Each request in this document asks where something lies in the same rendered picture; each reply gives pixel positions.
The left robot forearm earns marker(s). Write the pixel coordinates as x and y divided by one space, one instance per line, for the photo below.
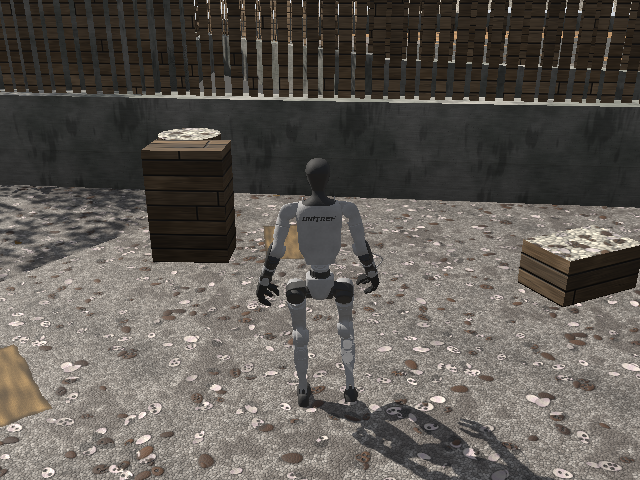
269 268

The robot left shin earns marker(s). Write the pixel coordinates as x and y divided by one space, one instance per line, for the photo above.
301 363

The robot right hand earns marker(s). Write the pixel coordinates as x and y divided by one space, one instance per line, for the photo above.
365 279

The robot left hand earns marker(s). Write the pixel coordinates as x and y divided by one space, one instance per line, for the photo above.
261 290

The robot right upper arm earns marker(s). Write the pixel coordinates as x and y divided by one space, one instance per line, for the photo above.
350 210

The robot left upper arm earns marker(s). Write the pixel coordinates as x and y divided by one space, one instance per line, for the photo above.
287 212

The right robot foot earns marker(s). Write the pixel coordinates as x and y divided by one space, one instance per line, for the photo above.
350 395

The right robot forearm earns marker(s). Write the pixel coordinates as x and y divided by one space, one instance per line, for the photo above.
368 263

